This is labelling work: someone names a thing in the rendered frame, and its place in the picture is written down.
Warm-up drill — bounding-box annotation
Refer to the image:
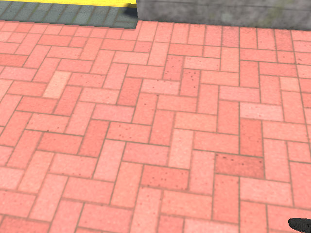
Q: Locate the right robot hand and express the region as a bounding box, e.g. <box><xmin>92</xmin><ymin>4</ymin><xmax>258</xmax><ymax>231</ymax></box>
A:
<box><xmin>288</xmin><ymin>217</ymin><xmax>311</xmax><ymax>233</ymax></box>

